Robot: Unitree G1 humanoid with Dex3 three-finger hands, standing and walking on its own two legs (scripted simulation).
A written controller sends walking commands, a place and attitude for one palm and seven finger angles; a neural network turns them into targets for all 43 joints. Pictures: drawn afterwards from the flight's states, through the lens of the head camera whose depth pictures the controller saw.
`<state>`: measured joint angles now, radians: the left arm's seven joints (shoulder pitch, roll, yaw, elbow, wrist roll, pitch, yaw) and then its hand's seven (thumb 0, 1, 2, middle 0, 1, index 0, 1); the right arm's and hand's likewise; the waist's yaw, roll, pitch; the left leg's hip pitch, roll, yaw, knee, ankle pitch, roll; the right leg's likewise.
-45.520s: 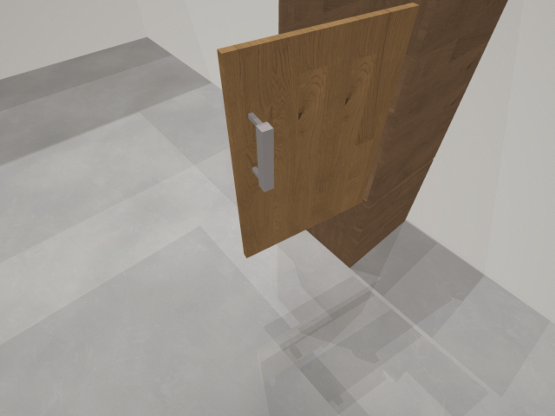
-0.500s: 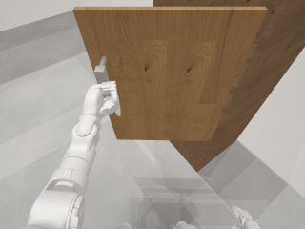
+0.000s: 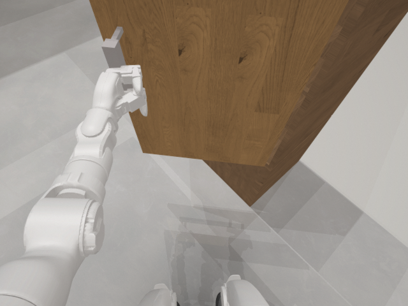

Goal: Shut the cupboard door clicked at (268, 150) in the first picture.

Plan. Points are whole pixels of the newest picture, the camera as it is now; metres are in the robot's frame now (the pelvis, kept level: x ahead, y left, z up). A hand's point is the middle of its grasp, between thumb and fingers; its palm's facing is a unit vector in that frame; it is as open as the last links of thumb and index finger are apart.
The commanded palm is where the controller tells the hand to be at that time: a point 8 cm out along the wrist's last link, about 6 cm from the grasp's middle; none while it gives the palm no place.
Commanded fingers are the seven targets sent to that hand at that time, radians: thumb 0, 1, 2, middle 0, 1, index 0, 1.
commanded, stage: push the door shut along its arc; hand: left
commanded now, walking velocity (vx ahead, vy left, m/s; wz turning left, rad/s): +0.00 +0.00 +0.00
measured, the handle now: (124, 69) +0.57 +0.13 +0.10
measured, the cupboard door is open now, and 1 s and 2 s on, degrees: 42 34 24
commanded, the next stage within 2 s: pull the fist back off the door in 1.14 s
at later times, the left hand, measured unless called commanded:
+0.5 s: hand (175, 75) +0.55 +0.02 +0.10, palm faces -0.33 -0.94 -0.01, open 3.1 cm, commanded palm +0.55 +0.09 +0.11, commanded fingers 0.00 0.90 0.90 -1.30 -1.50 -1.30 -1.50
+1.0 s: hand (180, 66) +0.57 +0.01 +0.11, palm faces -0.41 -0.91 -0.02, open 3.4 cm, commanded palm +0.60 +0.04 +0.11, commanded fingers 0.00 0.90 0.90 -1.30 -1.50 -1.30 -1.50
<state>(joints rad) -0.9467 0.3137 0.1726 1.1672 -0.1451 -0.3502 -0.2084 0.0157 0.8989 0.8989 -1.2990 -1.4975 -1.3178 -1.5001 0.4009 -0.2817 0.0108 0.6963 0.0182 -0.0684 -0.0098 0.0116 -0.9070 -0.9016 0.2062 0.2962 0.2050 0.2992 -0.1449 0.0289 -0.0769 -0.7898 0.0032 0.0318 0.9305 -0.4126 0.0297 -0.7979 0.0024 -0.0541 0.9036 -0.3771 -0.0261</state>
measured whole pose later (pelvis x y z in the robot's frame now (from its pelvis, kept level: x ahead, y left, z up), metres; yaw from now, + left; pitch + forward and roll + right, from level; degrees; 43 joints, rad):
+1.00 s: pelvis +0.00 -0.02 -0.03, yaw +0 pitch +25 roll -2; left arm -1.38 0.48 0.17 1.38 -0.08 -0.20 -0.35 0.05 0.95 0.97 -1.30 -1.50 -1.30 -1.50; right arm 0.41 -0.30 0.03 0.71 -0.02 -0.10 -0.02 0.01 -0.91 -0.90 0.21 0.30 0.21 0.30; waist -0.27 0.05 -0.07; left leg -1.04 0.04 -0.01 1.07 -0.45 0.00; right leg -1.03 0.03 -0.09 1.01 -0.41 -0.06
